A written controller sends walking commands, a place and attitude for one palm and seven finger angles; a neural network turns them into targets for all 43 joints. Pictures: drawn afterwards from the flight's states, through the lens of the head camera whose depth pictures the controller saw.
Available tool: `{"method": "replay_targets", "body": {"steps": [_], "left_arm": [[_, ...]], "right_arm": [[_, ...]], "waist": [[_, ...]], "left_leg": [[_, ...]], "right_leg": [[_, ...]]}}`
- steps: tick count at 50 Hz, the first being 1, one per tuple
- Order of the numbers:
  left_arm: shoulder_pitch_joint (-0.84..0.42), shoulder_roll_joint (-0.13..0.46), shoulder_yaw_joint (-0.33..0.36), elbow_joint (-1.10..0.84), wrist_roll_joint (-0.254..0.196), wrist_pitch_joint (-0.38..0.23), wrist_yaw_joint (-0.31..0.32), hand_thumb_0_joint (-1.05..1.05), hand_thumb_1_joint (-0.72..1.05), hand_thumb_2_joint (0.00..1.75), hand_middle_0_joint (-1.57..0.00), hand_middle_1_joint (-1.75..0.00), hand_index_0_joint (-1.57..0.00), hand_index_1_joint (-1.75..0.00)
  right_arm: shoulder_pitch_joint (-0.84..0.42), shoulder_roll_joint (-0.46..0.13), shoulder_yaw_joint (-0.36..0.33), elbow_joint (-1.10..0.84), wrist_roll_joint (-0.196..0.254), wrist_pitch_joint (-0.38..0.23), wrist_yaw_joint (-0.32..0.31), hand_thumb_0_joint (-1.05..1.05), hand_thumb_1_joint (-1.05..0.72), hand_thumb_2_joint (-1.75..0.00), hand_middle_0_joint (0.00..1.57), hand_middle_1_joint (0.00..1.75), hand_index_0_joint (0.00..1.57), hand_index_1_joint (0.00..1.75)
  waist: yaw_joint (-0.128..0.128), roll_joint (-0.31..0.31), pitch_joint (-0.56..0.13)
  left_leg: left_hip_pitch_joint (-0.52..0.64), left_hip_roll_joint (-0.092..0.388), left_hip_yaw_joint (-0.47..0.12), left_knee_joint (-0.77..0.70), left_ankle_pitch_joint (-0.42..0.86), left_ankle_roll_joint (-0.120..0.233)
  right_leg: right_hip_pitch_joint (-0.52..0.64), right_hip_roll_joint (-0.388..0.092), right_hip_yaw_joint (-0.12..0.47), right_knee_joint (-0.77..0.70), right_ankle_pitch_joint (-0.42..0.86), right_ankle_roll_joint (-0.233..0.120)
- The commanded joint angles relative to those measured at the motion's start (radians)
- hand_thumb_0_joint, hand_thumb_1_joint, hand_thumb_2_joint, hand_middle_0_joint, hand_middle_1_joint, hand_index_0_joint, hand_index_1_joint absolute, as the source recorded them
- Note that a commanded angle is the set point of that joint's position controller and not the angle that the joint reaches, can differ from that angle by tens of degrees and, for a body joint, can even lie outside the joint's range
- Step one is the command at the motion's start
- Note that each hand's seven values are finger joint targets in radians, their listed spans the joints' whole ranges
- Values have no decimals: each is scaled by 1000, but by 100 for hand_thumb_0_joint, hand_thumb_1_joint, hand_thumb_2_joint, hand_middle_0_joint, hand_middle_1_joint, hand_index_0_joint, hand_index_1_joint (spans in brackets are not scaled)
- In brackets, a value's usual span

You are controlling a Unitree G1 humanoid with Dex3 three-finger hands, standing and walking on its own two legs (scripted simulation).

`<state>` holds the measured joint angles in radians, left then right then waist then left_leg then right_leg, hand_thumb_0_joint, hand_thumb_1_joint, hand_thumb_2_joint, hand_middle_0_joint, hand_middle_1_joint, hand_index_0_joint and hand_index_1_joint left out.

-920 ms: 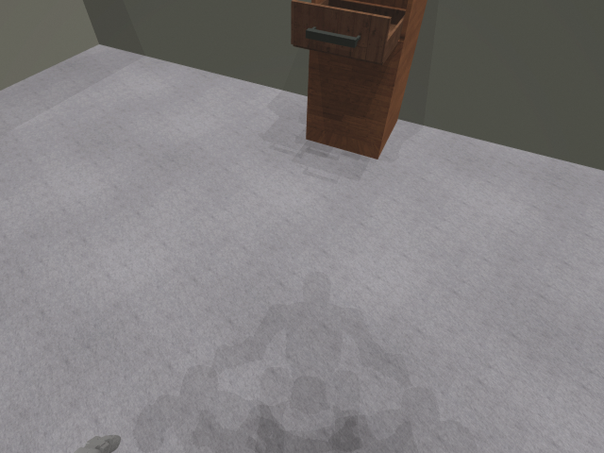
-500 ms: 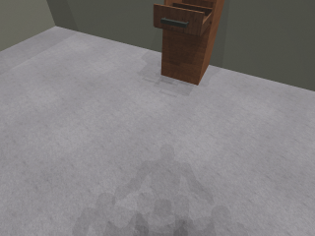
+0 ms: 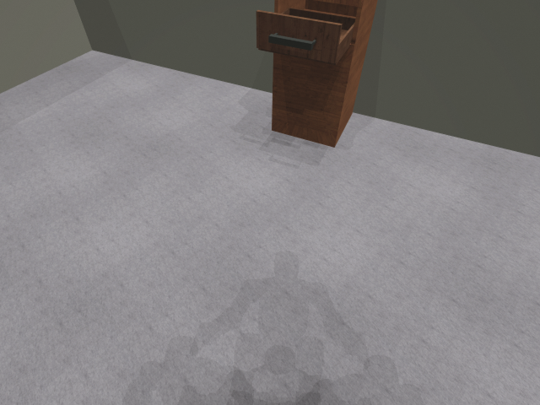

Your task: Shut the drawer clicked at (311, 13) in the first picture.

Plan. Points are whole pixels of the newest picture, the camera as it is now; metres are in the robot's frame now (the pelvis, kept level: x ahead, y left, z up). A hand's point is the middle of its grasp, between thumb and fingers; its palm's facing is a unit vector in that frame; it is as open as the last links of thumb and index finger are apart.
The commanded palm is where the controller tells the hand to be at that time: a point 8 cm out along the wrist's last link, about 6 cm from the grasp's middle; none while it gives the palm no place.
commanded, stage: look at it before walking up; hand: left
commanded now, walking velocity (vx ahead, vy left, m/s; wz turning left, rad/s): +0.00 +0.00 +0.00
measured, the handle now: (292, 40) +1.54 -0.02 -0.06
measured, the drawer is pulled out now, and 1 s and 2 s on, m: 0.26 0.26 0.26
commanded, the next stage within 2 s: walk to a spot facing it in 0.62 s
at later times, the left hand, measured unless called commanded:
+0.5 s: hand out of the picture +0.07 +0.24 -0.16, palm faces -0.04 -0.95 -0.32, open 7.4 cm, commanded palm none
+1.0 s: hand out of the picture +0.04 +0.21 -0.19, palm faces +0.03 -0.98 -0.19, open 7.4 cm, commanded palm none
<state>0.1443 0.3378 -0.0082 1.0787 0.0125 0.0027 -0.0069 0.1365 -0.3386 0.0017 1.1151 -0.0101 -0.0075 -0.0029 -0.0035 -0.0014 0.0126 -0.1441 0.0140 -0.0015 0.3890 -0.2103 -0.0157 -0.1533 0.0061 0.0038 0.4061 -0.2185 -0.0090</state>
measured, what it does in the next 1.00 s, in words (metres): shifts its weight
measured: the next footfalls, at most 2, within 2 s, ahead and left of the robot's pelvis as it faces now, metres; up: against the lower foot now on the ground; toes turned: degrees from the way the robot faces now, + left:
right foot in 1.36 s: +0.34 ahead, -0.12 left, +0.00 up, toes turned -8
left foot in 1.76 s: +0.46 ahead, +0.12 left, +0.00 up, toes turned +14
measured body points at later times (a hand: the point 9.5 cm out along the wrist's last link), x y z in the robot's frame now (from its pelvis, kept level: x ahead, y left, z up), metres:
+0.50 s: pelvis +0.00 +0.00 +0.00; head +0.00 +0.00 +0.45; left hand +0.07 +0.29 -0.13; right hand +0.07 -0.30 -0.13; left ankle +0.00 +0.13 -0.74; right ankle +0.00 -0.11 -0.74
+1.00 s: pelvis +0.05 +0.02 -0.01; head +0.04 +0.03 +0.44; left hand +0.04 +0.26 -0.17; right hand +0.06 -0.24 -0.16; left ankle +0.01 +0.13 -0.74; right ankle +0.00 -0.11 -0.74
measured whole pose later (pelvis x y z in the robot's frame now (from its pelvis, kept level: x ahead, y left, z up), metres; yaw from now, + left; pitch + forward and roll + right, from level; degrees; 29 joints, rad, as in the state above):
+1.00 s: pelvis +0.05 +0.02 -0.01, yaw +1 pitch +0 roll -1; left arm 0.33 0.23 0.01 1.08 0.02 0.00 -0.01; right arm 0.29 -0.23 0.00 1.12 -0.02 -0.01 0.00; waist 0.01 -0.01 -0.03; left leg -0.20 0.03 0.04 0.58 -0.36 0.01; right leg -0.15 0.01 -0.01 0.51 -0.36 0.00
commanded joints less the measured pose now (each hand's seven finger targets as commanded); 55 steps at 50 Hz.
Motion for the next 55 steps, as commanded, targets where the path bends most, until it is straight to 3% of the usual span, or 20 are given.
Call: {"method": "replay_targets", "body": {"steps": [1, 9, 36, 37, 38, 41, 43, 45, 46, 47, 48, 49, 50, 51, 52, 53, 54, 55], "left_arm": [[-52, 209, 41, -62, -1, -26, 17, 0, 90, 90, -20, -30, -20, -30], [-42, 206, 42, -63, -1, -30, 17, 0, 90, 90, -20, -30, -20, -30], [-29, 203, 39, -50, -1, -30, 17, 0, 90, 90, -20, -30, -20, -30], [10, 121, 25, -30, -3, -21, 20, 0, 90, 90, -20, -30, -20, -30], [49, 78, 13, -16, -1, -10, 21, 0, 90, 90, -20, -30, -20, -30], [102, 89, 26, -17, 10, 3, 8, 0, 90, 90, -20, -30, -20, -30], [149, 99, 41, -24, 10, 0, 3, 0, 90, 90, -20, -30, -20, -30], [197, 114, 58, -28, 6, -11, 7, 0, 90, 90, -20, -30, -20, -30], [201, 111, 63, -31, 6, -19, 9, 0, 90, 90, -20, -30, -20, -30], [193, 102, 67, -36, 6, -25, 10, 0, 90, 90, -20, -30, -20, -30], [182, 83, 69, -41, 6, -28, 10, 0, 90, 90, -20, -30, -20, -30], [160, 54, 66, -47, 5, -27, 7, 0, 90, 90, -20, -30, -20, -30], [137, 3, 60, -65, 5, -26, 3, 0, 90, 90, -20, -30, -20, -30], [64, -46, 47, -98, 7, -34, 3, 0, 90, 90, -20, -30, -20, -30], [-2, -30, 52, -133, 13, -44, 8, 0, 90, 90, -20, -30, -20, -30], [-5, -44, 56, -129, 11, -51, 3, 0, 90, 90, -20, -30, -20, -30], [-3, -43, 55, -123, 10, -56, -5, 0, 90, 90, -20, -30, -20, -30], [6, -68, 57, -117, 10, -53, -10, 0, 90, 90, -20, -30, -20, -30]], "right_arm": [[-50, -200, -34, -70, 0, -24, -8, 0, -90, -90, 20, 30, 20, 30], [-44, -197, -35, -70, 2, -27, -9, 0, -90, -90, 20, 30, 20, 30], [-55, -197, -33, -60, 3, -27, -10, 0, -90, -90, 20, 30, 20, 30], [-21, -115, -14, -42, -2, -20, -7, 0, -90, -90, 20, 30, 20, 30], [14, -68, -3, -30, -6, -9, -4, 0, -90, -90, 20, 30, 20, 30], [50, -61, -12, -36, -14, 4, 2, 0, -90, -90, 20, 30, 20, 30], [66, -41, -14, -53, -16, -1, 2, 0, -90, -90, 20, 30, 20, 30], [89, -15, -20, -72, -14, -11, 2, 0, -90, -90, 20, 30, 20, 30], [98, -8, -22, -78, -12, -19, 3, 0, -90, -90, 20, 30, 20, 30], [119, 4, -25, -76, -10, -27, 3, 0, -90, -90, 20, 30, 20, 30], [159, 16, -26, -67, -8, -35, 3, 0, -90, -90, 20, 30, 20, 30], [226, 15, -29, -45, -6, -42, 2, 0, -90, -90, 20, 30, 20, 30], [322, -26, -43, -9, -13, -48, -2, 0, -90, -90, 20, 30, 20, 30], [447, -76, -63, 31, -19, -54, -13, 0, -90, -90, 20, 30, 20, 30], [497, -41, -52, 45, -16, -56, -25, 0, -90, -90, 20, 30, 20, 30], [475, -9, -45, 39, -12, -61, -30, 0, -90, -90, 20, 30, 20, 30], [451, 8, -44, 29, -9, -70, -32, 0, -90, -90, 20, 30, 20, 30], [430, 19, -44, 24, -12, -76, -34, 0, -90, -90, 20, 30, 20, 30]], "waist": [[3, -11, -6], [4, -11, -38], [6, 5, -43], [6, 2, -67], [9, -2, -55], [20, -54, 84], [31, -105, 117], [30, -149, 96], [23, -145, 93], [10, -137, 94], [-11, -97, 84], [-40, -35, 79], [-73, 150, 91], [-119, 341, 134], [-122, 220, 179], [-99, 119, 181], [-84, 73, 150], [-66, 93, 135]], "left_leg": [[-19, 96, -91, -73, 56, 41], [0, 100, -92, -64, 97, 41], [25, 109, -87, -77, 132, 39], [28, 106, -73, -67, 93, 29], [16, 94, -60, -54, -9, 24], [-135, 57, -55, -21, -321, 36], [-219, 20, -14, 88, -304, 34], [-255, 12, 40, 221, -234, 32], [-249, 23, 47, 232, -212, 32], [-217, 34, 54, 201, -200, 33], [-132, 37, 59, 126, -176, 37], [-7, 50, 30, 53, -145, 51], [108, 160, -156, -39, -122, 105], [211, 331, -409, -172, -40, 191], [238, 387, -471, -176, 132, 248], [246, 381, -417, -147, 252, 265], [255, 370, -361, -134, 328, 262], [239, 341, -291, -142, 338, 244]], "right_leg": [[-30, -124, 123, -94, 28, -26], [-12, -122, 122, -85, 85, -27], [2, -122, 117, -83, 146, -23], [16, -122, 105, -82, 90, -11], [1, -113, 108, -76, -44, -7], [-76, -110, 160, -114, -379, -31], [-58, -153, 230, -145, -444, -72], [-15, -232, 314, -187, -459, -128], [-15, -256, 329, -181, -401, -149], [-28, -256, 297, -151, -323, -155], [-69, -229, 236, -90, -243, -143], [-150, -158, 138, 12, -190, -110], [-291, -48, 20, 234, -175, -59], [-502, 28, -106, 506, -292, -15], [-615, -25, -21, 642, -327, -22], [-646, -71, 3, 697, -283, -24], [-640, -96, 2, 702, -258, -17], [-611, -109, -7, 694, -228, -10]]}}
